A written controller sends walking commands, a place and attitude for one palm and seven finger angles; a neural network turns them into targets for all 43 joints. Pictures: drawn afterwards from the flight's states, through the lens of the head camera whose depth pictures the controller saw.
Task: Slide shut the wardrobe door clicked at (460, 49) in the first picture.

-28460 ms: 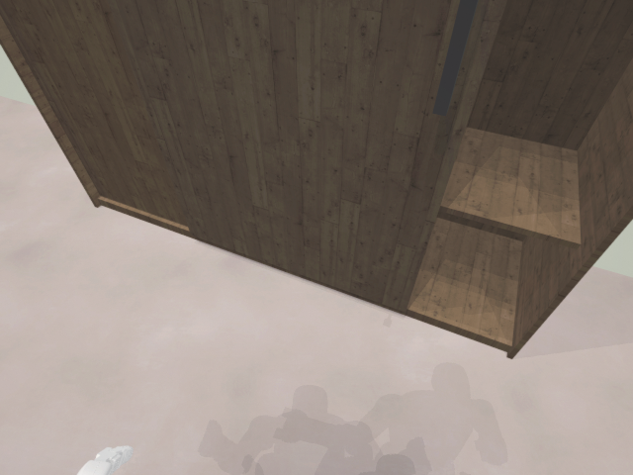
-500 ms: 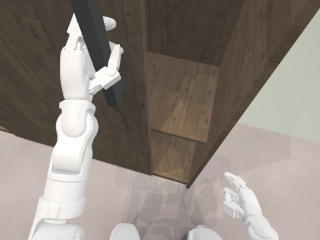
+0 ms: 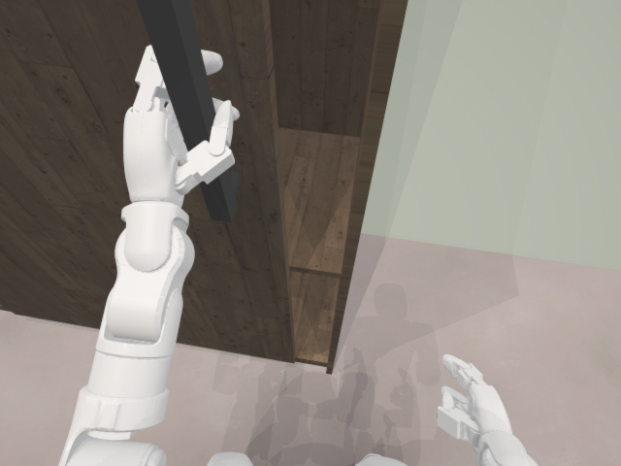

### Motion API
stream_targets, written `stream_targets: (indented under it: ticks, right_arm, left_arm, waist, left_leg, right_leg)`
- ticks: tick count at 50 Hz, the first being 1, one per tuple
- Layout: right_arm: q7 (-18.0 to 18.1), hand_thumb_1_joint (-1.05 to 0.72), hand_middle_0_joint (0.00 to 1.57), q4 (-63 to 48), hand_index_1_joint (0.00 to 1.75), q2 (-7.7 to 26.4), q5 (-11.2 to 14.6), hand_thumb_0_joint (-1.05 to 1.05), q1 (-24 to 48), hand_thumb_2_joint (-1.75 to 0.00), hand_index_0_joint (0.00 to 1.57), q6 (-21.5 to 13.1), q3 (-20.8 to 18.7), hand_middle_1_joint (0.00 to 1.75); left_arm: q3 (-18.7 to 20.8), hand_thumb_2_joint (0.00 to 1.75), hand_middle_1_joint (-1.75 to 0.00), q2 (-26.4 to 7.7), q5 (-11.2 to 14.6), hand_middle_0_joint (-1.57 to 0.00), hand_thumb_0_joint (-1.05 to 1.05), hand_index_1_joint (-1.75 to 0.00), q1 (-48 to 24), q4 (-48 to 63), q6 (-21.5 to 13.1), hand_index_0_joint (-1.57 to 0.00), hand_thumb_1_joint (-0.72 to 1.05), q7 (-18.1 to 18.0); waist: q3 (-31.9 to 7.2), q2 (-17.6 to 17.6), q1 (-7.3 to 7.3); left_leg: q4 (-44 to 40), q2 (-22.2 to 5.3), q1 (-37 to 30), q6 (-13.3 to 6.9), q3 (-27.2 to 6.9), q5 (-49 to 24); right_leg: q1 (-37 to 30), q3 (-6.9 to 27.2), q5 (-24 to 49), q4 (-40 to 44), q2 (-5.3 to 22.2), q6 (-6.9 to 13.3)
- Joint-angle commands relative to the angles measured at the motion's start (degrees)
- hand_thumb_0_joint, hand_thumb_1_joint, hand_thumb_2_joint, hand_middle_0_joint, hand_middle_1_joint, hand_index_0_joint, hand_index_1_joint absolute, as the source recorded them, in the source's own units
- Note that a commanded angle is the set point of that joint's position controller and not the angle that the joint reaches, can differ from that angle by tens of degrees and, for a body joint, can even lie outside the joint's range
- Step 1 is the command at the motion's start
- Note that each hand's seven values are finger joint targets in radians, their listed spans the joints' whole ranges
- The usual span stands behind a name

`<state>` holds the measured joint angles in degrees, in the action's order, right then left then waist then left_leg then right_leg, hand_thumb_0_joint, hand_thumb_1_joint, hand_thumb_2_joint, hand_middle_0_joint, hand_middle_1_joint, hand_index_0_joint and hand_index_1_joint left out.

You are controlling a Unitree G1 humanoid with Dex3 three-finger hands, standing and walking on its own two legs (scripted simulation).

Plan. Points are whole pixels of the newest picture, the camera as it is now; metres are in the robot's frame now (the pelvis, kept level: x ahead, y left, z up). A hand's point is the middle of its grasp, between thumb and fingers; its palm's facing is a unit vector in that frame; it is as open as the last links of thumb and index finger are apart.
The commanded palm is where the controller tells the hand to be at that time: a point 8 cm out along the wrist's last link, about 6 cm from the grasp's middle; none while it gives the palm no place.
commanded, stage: step sideways, sliding the door along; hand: left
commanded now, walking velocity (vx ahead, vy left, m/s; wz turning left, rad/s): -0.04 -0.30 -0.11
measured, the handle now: (208, 114) +0.40 +0.16 +0.23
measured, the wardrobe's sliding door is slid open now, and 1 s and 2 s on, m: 0.10 0.00 0.00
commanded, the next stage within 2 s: stop walking and hold the door there in 1.16 s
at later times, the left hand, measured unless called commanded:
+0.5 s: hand (306, 159) +0.35 +0.05 +0.22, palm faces +0.08 -0.99 -0.08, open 6.5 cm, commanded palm +0.33 +0.07 +0.24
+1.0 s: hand (327, 154) +0.36 +0.03 +0.23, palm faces +0.37 -0.92 -0.10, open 6.5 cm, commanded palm +0.31 +0.01 +0.24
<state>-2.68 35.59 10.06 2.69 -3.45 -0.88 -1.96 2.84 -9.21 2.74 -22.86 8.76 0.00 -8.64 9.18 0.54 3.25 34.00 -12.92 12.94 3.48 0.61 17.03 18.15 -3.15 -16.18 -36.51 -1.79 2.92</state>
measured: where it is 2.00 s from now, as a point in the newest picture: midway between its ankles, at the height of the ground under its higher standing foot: outside the picture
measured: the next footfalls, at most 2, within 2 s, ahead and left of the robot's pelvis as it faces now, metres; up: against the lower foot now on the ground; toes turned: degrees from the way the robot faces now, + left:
left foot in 0.62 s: +0.01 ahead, +0.05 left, +0.00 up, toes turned +1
right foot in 0.94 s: +0.11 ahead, -0.36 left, +0.00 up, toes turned -6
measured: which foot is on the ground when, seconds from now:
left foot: down 0.00-0.42, up 0.44-0.60, down 0.62-1.00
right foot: down 0.00-0.62, up 0.64-0.92, down 0.94-1.00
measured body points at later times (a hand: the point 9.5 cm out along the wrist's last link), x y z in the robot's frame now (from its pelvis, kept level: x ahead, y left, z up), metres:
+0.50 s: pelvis -0.04 -0.06 +0.00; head +0.00 -0.07 +0.45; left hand +0.34 +0.10 +0.23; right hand +0.13 -0.28 -0.11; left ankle -0.04 +0.14 -0.68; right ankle +0.02 -0.12 -0.72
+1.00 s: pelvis -0.04 -0.19 +0.00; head -0.01 -0.18 +0.45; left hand +0.33 +0.08 +0.23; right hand +0.16 -0.38 -0.10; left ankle -0.03 +0.04 -0.72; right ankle +0.00 -0.34 -0.72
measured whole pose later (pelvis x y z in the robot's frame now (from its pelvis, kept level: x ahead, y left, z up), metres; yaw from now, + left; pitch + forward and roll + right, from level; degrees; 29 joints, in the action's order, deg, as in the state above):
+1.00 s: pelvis -0.04 -0.19 +0.00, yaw -1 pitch -5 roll -3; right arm -1.6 38.0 9.3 4.2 -6.3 0.6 1.3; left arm 10.0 -18.9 4.2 -35.0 -13.4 3.7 -9.6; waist 8.1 3.5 5.8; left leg 38.8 -14.9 13.3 4.0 -4.4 19.3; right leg 12.9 -4.8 -14.7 -33.1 1.2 -2.3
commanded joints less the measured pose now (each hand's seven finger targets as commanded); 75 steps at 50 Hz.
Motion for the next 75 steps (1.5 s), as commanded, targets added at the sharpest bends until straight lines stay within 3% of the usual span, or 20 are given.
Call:
stream_targets:
  ticks: [1, 3, 8, 11, 14, 17, 19, 22, 29, 32, 43, 50, 55, 58, 61, 63, 64, 67, 69, 75]
  right_arm:
    - [0.7, -0.90, 0.20, -9.9, 0.30, 6.3, -0.3, 0.00, 6.6, -0.90, 0.20, -2.4, -2.7, 0.30]
    - [0.4, -0.90, 0.20, -9.5, 0.30, 6.2, -0.3, 0.00, 6.6, -0.90, 0.20, -1.3, -2.4, 0.30]
    - [1.9, -0.90, 0.20, -8.3, 0.30, 4.4, 0.7, 0.00, 5.1, -0.90, 0.20, -1.5, -1.9, 0.30]
    - [2.8, -0.90, 0.20, -7.1, 0.30, 3.7, -0.4, 0.00, 4.8, -0.90, 0.20, -1.7, -0.7, 0.30]
    - [2.9, -0.90, 0.20, -7.3, 0.30, 7.0, -1.8, 0.00, 5.7, -0.90, 0.20, -0.6, -2.3, 0.30]
    - [2.0, -0.90, 0.20, -7.8, 0.30, 5.5, -1.3, 0.00, 7.5, -0.90, 0.20, 0.0, -1.1, 0.30]
    - [1.9, -0.90, 0.20, -8.1, 0.30, 5.5, -0.4, 0.00, 6.6, -0.90, 0.20, 0.2, -0.6, 0.30]
    - [3.3, -0.90, 0.20, -8.4, 0.30, 3.7, 0.5, 0.00, 7.3, -0.90, 0.20, -1.2, 0.0, 0.30]
    - [5.0, -0.90, 0.20, -5.1, 0.30, 5.0, -0.5, 0.00, 2.7, -0.90, 0.20, -0.7, 1.3, 0.30]
    - [3.2, -0.90, 0.20, -7.4, 0.30, 6.7, 0.4, 0.00, 3.7, -0.90, 0.20, 0.3, 0.1, 0.30]
    - [1.1, -0.90, 0.20, -7.2, 0.30, 8.6, 1.0, 0.00, 1.7, -0.90, 0.20, -1.3, -0.6, 0.30]
    - [2.9, -0.90, 0.20, -4.1, 0.30, 6.3, 2.0, 0.00, 2.1, -0.90, 0.20, -1.1, -1.2, 0.30]
    - [1.8, -0.90, 0.20, -7.7, 0.30, 6.8, 0.6, 0.00, 5.0, -0.90, 0.20, -1.1, -1.4, 0.30]
    - [0.6, -0.90, 0.20, -9.8, 0.30, 7.1, 2.2, 0.00, 3.1, -0.90, 0.20, -1.6, -1.6, 0.30]
    - [1.4, -0.90, 0.20, -8.8, 0.30, 6.6, 1.9, 0.00, 3.2, -0.90, 0.20, -2.5, -1.6, 0.30]
    - [2.0, -0.90, 0.20, -7.7, 0.30, 6.9, 1.2, 0.00, 2.1, -0.90, 0.20, -2.5, -1.3, 0.30]
    - [3.7, -0.90, 0.20, -3.0, 0.30, 11.0, -0.3, 0.00, -1.9, -0.90, 0.20, -1.8, -2.1, 0.30]
    - [4.6, -0.90, 0.20, -7.7, 0.30, 11.3, -0.1, 0.00, 1.4, -0.90, 0.20, -2.1, -2.1, 0.30]
    - [2.9, -0.90, 0.20, -7.4, 0.30, 9.6, 0.1, 0.00, 2.2, -0.90, 0.20, -3.9, -1.2, 0.30]
    - [4.5, -0.90, 0.20, -9.1, 0.30, 9.5, 0.6, 0.00, 1.4, -0.90, 0.20, -6.8, 0.0, 0.30]
  left_arm:
    - [-14.2, 0.90, -1.40, 1.3, 0.4, -0.45, 0.00, -1.40, -23.7, 21.9, -9.7, -0.45, 0.90, 6.2]
    - [-11.5, 0.90, -1.40, -0.6, 0.0, -0.45, 0.00, -1.40, -24.0, 18.6, -9.8, -0.45, 0.90, 6.3]
    - [-6.2, 0.90, -1.40, -6.0, 0.3, -0.45, 0.00, -1.40, -25.1, 15.1, -8.1, -0.45, 0.90, 5.2]
    - [-5.5, 0.90, -1.40, -6.1, 1.1, -0.45, 0.00, -1.40, -27.0, 17.1, -8.4, -0.45, 0.90, 5.1]
    - [-2.7, 0.90, -1.40, -7.9, 1.0, -0.45, 0.00, -1.40, -26.7, 15.4, -9.7, -0.45, 0.90, 5.4]
    - [-1.0, 0.90, -1.40, -9.2, 0.6, -0.45, 0.00, -1.40, -30.4, 15.8, -9.9, -0.45, 0.90, 5.7]
    - [-1.5, 0.90, -1.40, -8.0, 0.1, -0.45, 0.00, -1.40, -29.6, 12.8, -9.7, -0.45, 0.90, 5.5]
    - [-0.2, 0.90, -1.40, -10.5, 0.6, -0.45, 0.00, -1.40, -27.4, 9.7, -6.0, -0.45, 0.90, 4.7]
    - [-4.1, 0.90, -1.40, -7.1, 0.4, -0.45, 0.00, -1.40, -32.9, 11.4, -7.9, -0.45, 0.90, 2.5]
    - [-8.1, 0.90, -1.40, -2.9, 1.1, -0.45, 0.00, -1.40, -33.3, 3.6, -6.8, -0.45, 0.90, 4.1]
    - [-15.1, 0.90, -1.40, 4.6, 1.4, -0.45, 0.00, -1.40, -43.1, 0.9, -7.0, -0.45, 0.90, 6.1]
    - [-5.4, 0.90, -1.40, -8.0, 1.2, -0.45, 0.00, -1.40, -36.3, 2.8, -5.1, -0.45, 0.90, 3.6]
    - [-6.8, 0.90, -1.40, -4.0, 3.4, -0.45, 0.00, -1.40, -38.8, 12.5, -8.2, -0.45, 0.90, 4.4]
    - [-4.5, 0.90, -1.40, -6.9, 2.8, -0.45, 0.00, -1.40, -33.6, 13.1, -7.9, -0.45, 0.90, 4.6]
    - [0.2, 0.90, -1.40, -13.7, 1.6, -0.45, 0.00, -1.40, -26.1, 11.1, -5.8, -0.45, 0.90, 4.2]
    - [-0.9, 0.90, -1.40, -11.7, 2.1, -0.45, 0.00, -1.40, -26.1, 16.0, -6.2, -0.45, 0.90, 4.1]
    - [32.8, 0.90, -1.40, -44.8, 0.9, -0.45, 0.00, -1.40, -16.1, -3.6, -6.6, -0.45, 0.90, 0.8]
    - [16.9, 0.90, -1.40, -26.2, 2.5, -0.45, 0.00, -1.40, -17.0, 13.8, -8.4, -0.45, 0.90, 1.3]
    - [15.9, 0.90, -1.40, -23.7, 1.3, -0.45, 0.00, -1.40, -15.6, 11.9, -9.8, -0.45, 0.90, 2.2]
    - [19.9, 0.90, -1.40, -28.2, 0.0, -0.45, 0.00, -1.40, -6.1, 13.6, -8.3, -0.45, 0.90, 1.0]
  waist:
    - [-29.6, 10.4, -4.72]
    - [-26.8, 13.4, -3.89]
    - [-29.3, -14.1, -5.12]
    - [-29.9, -6.8, -5.67]
    - [-28.9, 16.9, -3.77]
    - [-25.6, 17.8, -3.10]
    - [-28.1, 10.9, -2.58]
    - [-29.5, -19.5, -2.68]
    - [-32.1, 2.9, -5.26]
    - [-25.6, 13.3, -3.40]
    - [-23.7, 18.7, -5.17]
    - [-27.8, -12.2, -5.26]
    - [-25.0, 24.6, -4.77]
    - [-26.9, 11.8, -2.88]
    - [-28.0, -15.9, -2.95]
    - [-24.2, -11.6, -3.41]
    - [-26.0, -7.4, -1.78]
    - [-30.9, 21.5, -4.04]
    - [-27.3, 17.4, -2.81]
    - [-25.0, 0.8, -3.72]
  left_leg:
    - [-6.5, -6.9, -11.9, -7.0, -3.1, -31.3]
    - [-7.8, -10.0, -8.8, -8.4, -2.2, -31.4]
    - [8.8, 7.4, -1.4, -3.3, 3.5, 4.8]
    - [-4.8, 5.4, -6.8, -4.0, 3.3, -1.1]
    - [-13.1, -15.0, -18.1, -12.4, -14.3, -41.8]
    - [-6.4, -13.5, -17.4, -11.5, -4.4, -48.0]
    - [4.3, -7.1, -10.7, -6.5, 2.4, -37.0]
    - [25.5, 10.9, 8.5, -2.8, 0.4, 17.7]
    - [-15.5, 8.9, -12.2, -3.3, 4.1, -12.0]
    - [-19.0, -17.6, -22.2, -16.3, -24.8, -25.5]
    - [-8.1, -6.0, -14.5, -8.6, 0.7, -29.7]
    - [8.5, 9.5, 0.9, -2.8, 4.1, -0.7]
    - [-8.1, -10.5, -25.6, -12.0, -10.9, -44.5]
    - [7.6, -2.5, -17.1, -12.2, 2.5, -41.9]
    - [22.6, 10.8, 9.0, -2.9, 1.5, 16.6]
    - [11.2, 7.5, 9.2, -4.1, 0.5, 15.3]
    - [0.6, 7.8, 6.2, -3.8, 5.5, 8.1]
    - [-7.9, -6.7, -25.6, -8.3, -6.6, -46.1]
    - [-8.7, -9.6, -25.7, -11.9, -7.5, -51.1]
    - [5.3, 3.7, -9.8, -3.6, 7.2, -31.8]
  right_leg:
    - [-8.1, 2.3, 20.9, -1.4, 2.3, -4.0]
    - [-8.0, 0.9, 7.0, -3.0, 0.9, -4.1]
    - [-11.9, 17.3, 35.8, 11.7, 11.7, 2.6]
    - [-8.9, 13.6, 28.8, 7.0, 9.6, 1.5]
    - [6.4, 3.3, -2.2, -14.4, 0.5, -3.9]
    - [3.0, 3.4, -6.6, -5.4, 1.2, -2.8]
    - [-11.6, 2.2, 9.1, 8.4, 0.8, -1.8]
    - [-17.7, 22.6, 39.2, 16.9, 17.2, 8.6]
    - [-10.1, 9.2, 16.2, 5.2, 8.2, 4.0]
    - [13.8, 6.9, -7.8, -21.7, 0.5, -1.8]
    - [-3.1, -2.7, -1.0, -0.3, 0.5, -2.9]
    - [-18.6, 9.4, 41.8, 7.9, 12.2, 2.9]
    - [9.2, 0.3, -10.9, -11.0, 2.2, -3.2]
    - [-10.1, -1.7, 11.1, 9.5, 1.2, -2.2]
    - [-24.5, 15.0, 57.9, 8.9, 16.6, 5.3]
    - [-22.2, 13.4, 56.2, 4.1, 16.0, 5.3]
    - [-18.7, 11.6, 55.3, 0.2, 14.9, 4.5]
    - [4.5, 2.4, 18.1, -10.3, 5.8, -4.0]
    - [8.3, 4.0, -12.0, -9.7, 1.3, -3.3]
    - [-14.3, 7.1, 46.7, 10.5, 6.5, -1.0]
